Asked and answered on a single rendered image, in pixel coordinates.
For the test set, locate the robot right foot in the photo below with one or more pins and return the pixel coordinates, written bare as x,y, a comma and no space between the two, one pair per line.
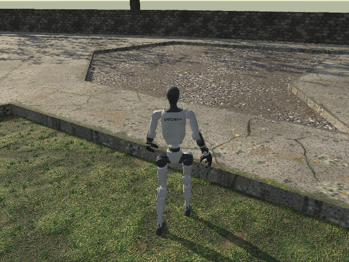
187,210

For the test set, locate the left robot forearm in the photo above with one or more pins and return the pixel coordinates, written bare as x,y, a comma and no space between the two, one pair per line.
149,140

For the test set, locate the right robot forearm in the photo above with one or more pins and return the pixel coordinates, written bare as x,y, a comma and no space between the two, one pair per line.
202,145

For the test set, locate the right robot upper arm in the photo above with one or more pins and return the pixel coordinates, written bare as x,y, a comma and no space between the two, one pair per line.
193,124

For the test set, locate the left robot upper arm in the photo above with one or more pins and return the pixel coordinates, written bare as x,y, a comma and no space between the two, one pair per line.
153,124

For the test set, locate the left robot thigh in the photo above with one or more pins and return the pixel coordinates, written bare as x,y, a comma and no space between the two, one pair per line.
161,162

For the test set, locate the robot right hand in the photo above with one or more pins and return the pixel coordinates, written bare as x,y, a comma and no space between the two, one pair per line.
208,159

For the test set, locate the robot left hand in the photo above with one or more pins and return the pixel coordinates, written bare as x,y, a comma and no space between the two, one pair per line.
151,150

